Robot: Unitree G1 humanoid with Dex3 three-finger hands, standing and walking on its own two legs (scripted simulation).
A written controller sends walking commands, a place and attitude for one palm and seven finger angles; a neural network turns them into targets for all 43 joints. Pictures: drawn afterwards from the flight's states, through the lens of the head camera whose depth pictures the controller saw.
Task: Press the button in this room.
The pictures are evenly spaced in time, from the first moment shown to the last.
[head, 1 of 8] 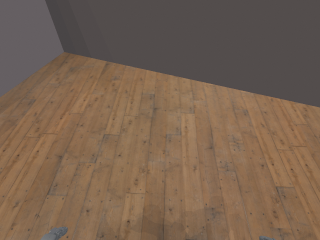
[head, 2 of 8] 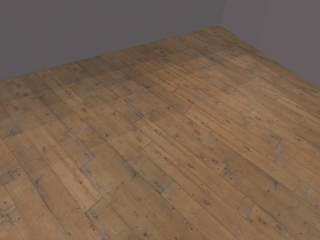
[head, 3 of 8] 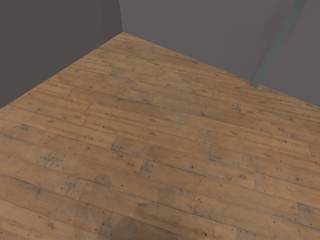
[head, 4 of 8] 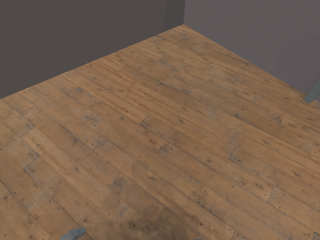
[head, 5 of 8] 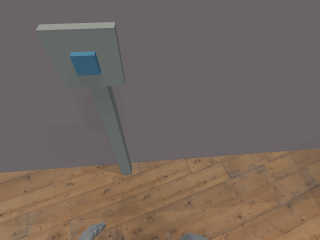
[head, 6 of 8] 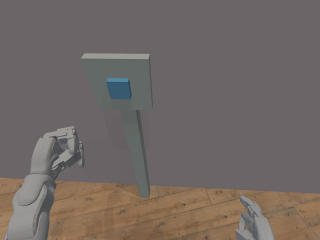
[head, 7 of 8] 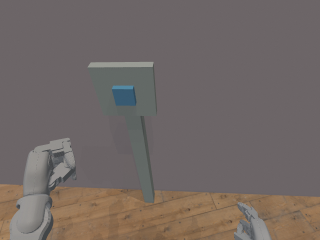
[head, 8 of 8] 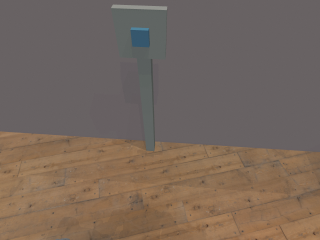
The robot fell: no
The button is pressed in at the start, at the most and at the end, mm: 0 13 0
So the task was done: yes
